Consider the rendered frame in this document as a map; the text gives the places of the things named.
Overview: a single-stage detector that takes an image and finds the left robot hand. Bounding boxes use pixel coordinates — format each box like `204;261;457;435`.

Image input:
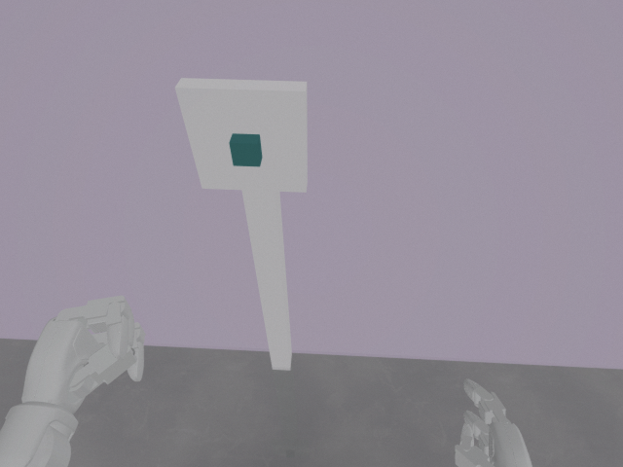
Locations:
21;296;146;414

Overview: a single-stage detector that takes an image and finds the button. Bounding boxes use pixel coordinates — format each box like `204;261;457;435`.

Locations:
230;133;262;166

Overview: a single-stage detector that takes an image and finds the robot left forearm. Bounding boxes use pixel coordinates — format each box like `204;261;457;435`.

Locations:
0;402;78;467

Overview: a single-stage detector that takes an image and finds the panel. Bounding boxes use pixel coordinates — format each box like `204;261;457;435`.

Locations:
175;78;308;371

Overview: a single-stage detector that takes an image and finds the right robot hand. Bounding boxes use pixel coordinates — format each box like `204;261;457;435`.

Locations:
455;378;532;467

